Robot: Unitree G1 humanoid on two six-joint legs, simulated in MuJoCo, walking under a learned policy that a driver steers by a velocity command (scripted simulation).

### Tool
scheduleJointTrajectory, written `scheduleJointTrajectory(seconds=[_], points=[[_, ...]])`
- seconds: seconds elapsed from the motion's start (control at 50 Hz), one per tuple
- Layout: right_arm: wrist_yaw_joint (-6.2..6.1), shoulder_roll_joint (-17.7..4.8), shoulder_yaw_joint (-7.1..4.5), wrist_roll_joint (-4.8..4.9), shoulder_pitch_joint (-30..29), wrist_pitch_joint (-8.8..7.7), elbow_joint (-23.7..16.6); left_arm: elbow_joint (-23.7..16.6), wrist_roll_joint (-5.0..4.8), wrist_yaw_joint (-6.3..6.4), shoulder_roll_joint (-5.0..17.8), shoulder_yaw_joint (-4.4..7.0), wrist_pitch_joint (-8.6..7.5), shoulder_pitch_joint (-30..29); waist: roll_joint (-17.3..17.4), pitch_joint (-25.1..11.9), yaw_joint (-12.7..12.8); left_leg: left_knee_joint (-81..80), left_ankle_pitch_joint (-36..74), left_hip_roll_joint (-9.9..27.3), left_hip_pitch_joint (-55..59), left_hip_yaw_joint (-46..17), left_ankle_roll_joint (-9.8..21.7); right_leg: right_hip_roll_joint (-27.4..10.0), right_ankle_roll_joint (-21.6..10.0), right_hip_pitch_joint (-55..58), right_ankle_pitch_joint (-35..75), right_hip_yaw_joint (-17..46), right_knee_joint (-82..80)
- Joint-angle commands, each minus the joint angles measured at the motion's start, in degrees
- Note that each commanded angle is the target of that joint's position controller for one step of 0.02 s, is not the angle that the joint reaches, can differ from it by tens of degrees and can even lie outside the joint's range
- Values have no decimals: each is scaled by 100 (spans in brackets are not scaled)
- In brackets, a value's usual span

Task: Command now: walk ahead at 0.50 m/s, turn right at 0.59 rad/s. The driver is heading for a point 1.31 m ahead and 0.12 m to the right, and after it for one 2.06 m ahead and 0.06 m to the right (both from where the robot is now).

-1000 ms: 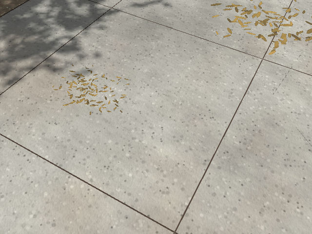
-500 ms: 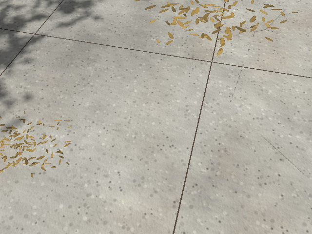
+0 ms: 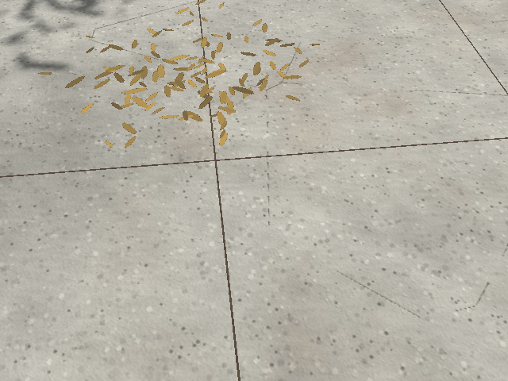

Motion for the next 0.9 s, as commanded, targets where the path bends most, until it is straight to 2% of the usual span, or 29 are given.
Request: scheduleJointTrajectory(seconds=[0.02, 0.1, 0.14, 0.18, 0.22, 0.24, 0.26, 0.28, 0.3, 0.32, 0.34, 0.36, 0.38, 0.4, 0.46, 0.52, 0.56, 0.6, 0.64, 0.68, 0.74, 0.76, 0.78, 0.8, 0.82, 0.84, 0.86, 0.88, 0.9], points=[[-36, -923, -222, 4, -318, -69, -296, -476, 11, -49, 152, 12, -63, -221, 715, -4, 84, -1040, 1312, 1630, 509, -929, 905, -253, 73, -630, 681, 153, -617], [-68, -1079, -242, 50, -175, 17, -135, -623, 13, -194, 14, -62, -139, -903, 652, 191, -169, -1028, 1581, 1522, 643, -184, 721, -146, -26, -286, 1557, -259, -1870], [-66, -1175, -267, 100, -24, 71, -36, -732, -4, -264, 5, -73, -145, -1174, 646, 296, -243, -976, 1707, 1611, 883, -4, 663, -90, -128, -203, 1494, -425, -2260], [-61, -1285, -303, 165, 21, 138, 26, -832, -8, -321, 87, -40, -138, -1285, 694, 335, -185, -746, 2382, 1719, 1182, 165, 577, 20, -297, -61, 1128, -588, -2529], [-95, -1475, -363, 226, -29, 203, 24, -831, 33, -331, 298, 72, -102, -996, 889, 47, 100, 10, 4346, 1727, 1396, 397, 462, 381, -549, 600, 529, -898, -2633], [-115, -1546, -386, 252, -72, 246, 14, -719, 40, -316, 484, 180, -76, -464, 920, -267, 438, 816, 5143, 1669, 1358, 517, 392, 619, -716, 1305, 375, -1030, -2750], [-137, -1464, -350, 267, -141, 265, -14, -459, 23, -254, 766, 357, -48, 507, 771, -757, 971, 2029, 5044, 1480, 816, 673, 219, 838, -947, 2711, 781, -1021, -3122], [-140, -1103, -211, 75, 7, 231, -118, -261, -11, -126, 1218, 519, 20, 1345, 1, -1261, 1232, 3846, 2628, 1207, -730, 653, -30, 71, -1292, 4489, 841, 267, -3171], [-43, -386, 42, -86, 492, 67, -487, -392, -29, -129, 1781, 529, -74, 987, -1324, -1910, 440, 5692, -2251, 4, -3095, -150, -313, -1323, -2424, 6044, -345, 3713, -3889], [33, -975, -61, 131, -258, -123, -535, -482, -6, -167, 1192, 384, -161, 1165, -541, -2200, 995, 6110, -2067, 143, -3693, -1152, -225, -1437, -2355, 6054, -969, 4234, -4564], [69, -1133, -100, 311, -640, -211, -650, -384, 47, -177, 908, 279, -241, 943, -331, -1321, 944, 5877, -1450, 396, -3976, -1058, -106, -1314, -2069, 5362, -489, 3348, -4653], [32, -1033, -63, 234, -635, -242, -592, -383, 43, -170, 739, 216, -278, 591, 167, -890, 666, 5375, -956, 658, -3657, -1029, -86, -1075, -1868, 4494, 178, 2655, -4635], [2, -1034, -83, 94, -590, -219, -505, -418, 73, -156, 555, 150, -285, 235, 220, -604, 446, 4921, -689, 832, -3271, -997, -145, -863, -1733, 3777, 910, 2084, -4676], [14, -1045, -103, 68, -436, -150, -447, -471, 152, -133, 437, 94, -302, 49, 73, -538, 266, 4741, -496, 948, -2879, -1030, -185, -731, -1690, 3311, 1398, 1781, -4799], [12, -816, -60, 7, -341, 26, -367, -304, 139, -81, 500, 87, -383, 78, 74, -409, 150, 4189, -161, 936, -2607, -859, -413, -600, -1735, 2696, 2234, 1205, -5074], [12, -633, 12, -12, -915, 59, -521, -98, 122, 4, 605, 100, -396, 293, 59, -143, 331, 3108, 866, 892, -2828, -806, -534, -406, -1565, 2624, 2336, 729, -5203], [52, -551, 49, 18, -1294, 30, -585, 20, 104, 27, 628, 95, -385, 432, 23, -60, 499, 2265, 1624, 753, -2651, -748, -512, -264, -1381, 2625, 2046, 492, -5207], [106, -485, 85, 67, -1669, -1, -668, 166, 78, 31, 685, 101, -387, 643, -7, 64, 671, 1681, 2096, 613, -2463, -681, -464, -318, -1315, 2662, 1577, 492, -5261], [158, -530, 79, 105, -1928, -29, -757, 320, 53, 25, 714, 111, -376, 836, -17, 199, 769, 1357, 2096, 558, -2560, -727, -370, -493, -1317, 2983, 1434, 623, -5179], [221, -597, 62, 100, -2077, -60, -847, 451, 45, 38, 724, 124, -331, 979, -39, 258, 785, 1096, 1761, 510, -2792, -769, -215, -712, -1285, 3513, 1664, 759, -4941], [274, -715, 14, 86, -1826, -89, -832, 563, 48, 78, 788, 159, -246, 976, -186, 139, 583, 886, 1033, 373, -2460, -677, 49, -886, -1114, 4003, 2582, 853, -4500], [255, -822, -45, 76, -1457, -98, -745, 557, 53, 86, 828, 165, -220, 879, -245, -94, 358, 811, 861, 194, -1873, -504, 171, -779, -1027, 4019, 3536, 762, -4070], [216, -1023, -158, 58, -710, -103, -535, 543, 79, 91, 755, 123, -194, 805, -161, -612, -32, 760, 1061, 108, -769, -391, 354, -481, -881, 3820, 4200, 526, -3170], [176, -1351, -241, -6, 280, -100, -376, 428, 175, 106, 529, 14, -187, 826, 243, -1488, -412, 1053, 1407, 936, 972, -1270, 724, -149, -680, 2833, 3099, 305, -1619], [190, -1743, -364, -1, 786, -55, -197, 409, 102, 56, -39, -146, -287, 1687, 1853, -2319, -117, 622, 91, 2235, 3095, -3951, 1690, 867, -190, 526, -510, 12, 580], [209, -1199, -219, 141, 864, -42, -172, 468, 48, 38, 346, -101, -369, 1393, 1632, -2266, -352, -94, -1004, 2266, 3171, -4863, 1614, 821, -215, -244, -1792, 633, 1176], [177, -991, -146, 145, 436, -24, -231, 293, -74, 13, 676, -5, -415, 754, 1186, -1323, -361, -230, -1212, 2126, 2442, -4061, 1352, 495, -249, -660, -1388, 534, 1341], [150, -908, -108, 79, 27, 11, -311, 182, -50, 24, 656, -26, -444, 344, 685, -796, -225, -342, -795, 1909, 1608, -3421, 1199, 199, -264, -567, -901, 276, 1099], [149, -813, -71, 28, -218, 22, -327, 131, 40, 26, 601, -13, -457, 151, 560, -380, -73, -507, -217, 1736, 889, -2997, 1205, 21, -238, -445, -593, 183, 726]])
Keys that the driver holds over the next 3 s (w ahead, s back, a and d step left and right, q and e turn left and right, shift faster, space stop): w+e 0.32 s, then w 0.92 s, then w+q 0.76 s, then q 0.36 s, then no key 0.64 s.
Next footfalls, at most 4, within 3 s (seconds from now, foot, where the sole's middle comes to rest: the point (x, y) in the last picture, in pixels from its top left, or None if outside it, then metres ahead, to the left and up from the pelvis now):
0.28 right None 0.30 -0.16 -0.78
0.78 left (260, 316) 0.66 -0.04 -0.78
1.32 right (361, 253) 0.85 -0.36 -0.78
1.86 left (287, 176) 1.18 -0.16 -0.78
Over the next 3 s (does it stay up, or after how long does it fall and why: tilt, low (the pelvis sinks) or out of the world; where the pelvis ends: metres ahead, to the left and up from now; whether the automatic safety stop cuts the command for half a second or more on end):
stays up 1.31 -0.21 -0.01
